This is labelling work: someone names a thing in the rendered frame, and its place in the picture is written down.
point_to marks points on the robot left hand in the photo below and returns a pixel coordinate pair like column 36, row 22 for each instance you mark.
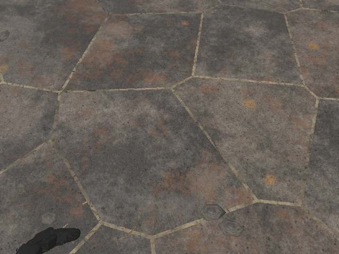
column 48, row 239

